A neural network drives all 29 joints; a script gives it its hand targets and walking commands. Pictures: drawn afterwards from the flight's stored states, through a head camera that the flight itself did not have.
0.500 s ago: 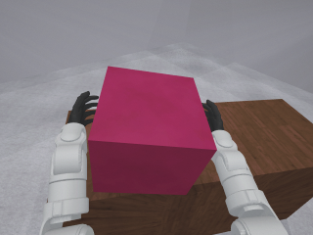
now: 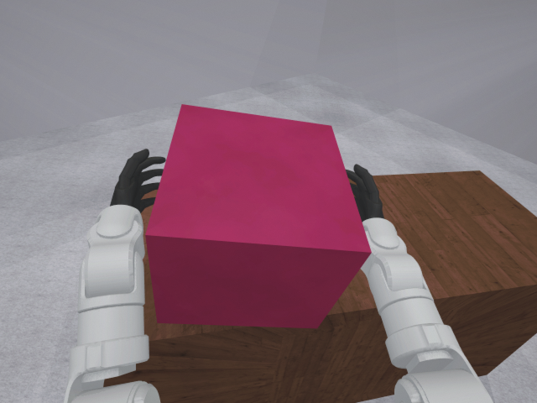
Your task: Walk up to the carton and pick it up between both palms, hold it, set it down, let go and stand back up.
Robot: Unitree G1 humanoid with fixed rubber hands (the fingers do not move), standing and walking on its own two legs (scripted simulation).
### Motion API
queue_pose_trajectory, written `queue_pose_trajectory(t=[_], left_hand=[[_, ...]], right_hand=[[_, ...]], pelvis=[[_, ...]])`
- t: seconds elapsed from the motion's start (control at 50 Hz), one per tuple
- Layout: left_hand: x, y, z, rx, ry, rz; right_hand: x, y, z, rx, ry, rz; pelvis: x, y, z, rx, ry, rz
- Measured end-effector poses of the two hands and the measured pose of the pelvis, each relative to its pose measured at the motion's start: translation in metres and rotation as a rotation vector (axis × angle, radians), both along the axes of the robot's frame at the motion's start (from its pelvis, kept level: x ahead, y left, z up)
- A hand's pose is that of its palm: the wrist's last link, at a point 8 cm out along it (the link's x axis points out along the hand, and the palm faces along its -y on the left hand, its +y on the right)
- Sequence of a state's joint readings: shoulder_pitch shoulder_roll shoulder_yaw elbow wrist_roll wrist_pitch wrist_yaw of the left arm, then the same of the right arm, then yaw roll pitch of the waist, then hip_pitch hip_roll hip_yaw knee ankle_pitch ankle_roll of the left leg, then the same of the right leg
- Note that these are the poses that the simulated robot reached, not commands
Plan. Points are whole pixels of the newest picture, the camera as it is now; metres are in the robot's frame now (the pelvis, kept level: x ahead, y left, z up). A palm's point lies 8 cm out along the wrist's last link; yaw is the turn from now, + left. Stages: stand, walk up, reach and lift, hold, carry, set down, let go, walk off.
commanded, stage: hold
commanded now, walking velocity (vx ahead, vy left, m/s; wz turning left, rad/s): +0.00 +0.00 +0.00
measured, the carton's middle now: (250, 217) +0.38 +0.01 +0.12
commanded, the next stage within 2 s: none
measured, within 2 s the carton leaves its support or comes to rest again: neither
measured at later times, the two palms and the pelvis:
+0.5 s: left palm (114, 198) +0.34 +0.20 +0.19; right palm (362, 210) +0.34 -0.15 +0.17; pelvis -0.01 +0.01 +0.00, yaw +0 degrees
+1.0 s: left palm (120, 198) +0.33 +0.19 +0.20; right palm (367, 209) +0.35 -0.16 +0.18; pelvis +0.00 +0.01 +0.00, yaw +0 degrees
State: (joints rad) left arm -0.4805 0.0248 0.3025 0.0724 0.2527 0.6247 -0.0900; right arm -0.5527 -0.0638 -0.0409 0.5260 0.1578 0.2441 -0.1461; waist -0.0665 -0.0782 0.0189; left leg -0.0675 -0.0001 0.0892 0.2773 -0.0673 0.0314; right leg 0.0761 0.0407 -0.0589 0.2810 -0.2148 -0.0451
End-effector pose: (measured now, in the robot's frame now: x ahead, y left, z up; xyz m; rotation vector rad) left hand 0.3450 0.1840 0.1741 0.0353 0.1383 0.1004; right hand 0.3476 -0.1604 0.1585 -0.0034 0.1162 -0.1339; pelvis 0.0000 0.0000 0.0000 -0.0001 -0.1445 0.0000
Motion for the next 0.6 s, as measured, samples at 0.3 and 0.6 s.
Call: queue_pose_trajectory(t=[0.3, 0.6], left_hand=[[-0.013, 0.008, 0.015, 0.02, 0.021, 0.032], [-0.006, 0.013, 0.026, 0.002, -0.009, 0.03]], right_hand=[[-0.004, 0.009, 0.003, 0.029, 0.02, 0.028], [0.002, 0.014, 0.021, 0.001, -0.009, 0.027]], pelvis=[[-0.009, 0.006, 0.0, -0.004, -0.019, 0.008], [-0.01, 0.01, 0.0, -0.004, 0.008, -0.006]])
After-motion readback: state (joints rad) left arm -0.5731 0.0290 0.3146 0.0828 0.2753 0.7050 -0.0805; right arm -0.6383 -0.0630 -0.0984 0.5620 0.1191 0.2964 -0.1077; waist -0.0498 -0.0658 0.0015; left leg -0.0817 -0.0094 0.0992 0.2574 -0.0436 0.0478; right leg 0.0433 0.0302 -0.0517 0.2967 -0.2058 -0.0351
